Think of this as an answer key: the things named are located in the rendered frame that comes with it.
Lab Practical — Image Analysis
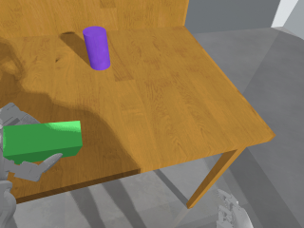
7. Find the sponge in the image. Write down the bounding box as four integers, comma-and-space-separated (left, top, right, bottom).
3, 121, 83, 165

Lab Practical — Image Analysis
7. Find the robot left forearm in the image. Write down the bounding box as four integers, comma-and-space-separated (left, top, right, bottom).
0, 180, 17, 228

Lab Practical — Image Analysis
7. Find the table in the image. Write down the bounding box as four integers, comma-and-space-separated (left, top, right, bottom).
0, 0, 276, 209

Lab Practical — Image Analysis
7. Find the left robot hand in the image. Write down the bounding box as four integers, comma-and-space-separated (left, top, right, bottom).
0, 103, 63, 182

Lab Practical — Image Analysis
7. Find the right robot hand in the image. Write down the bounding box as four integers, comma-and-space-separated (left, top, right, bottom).
216, 189, 254, 228

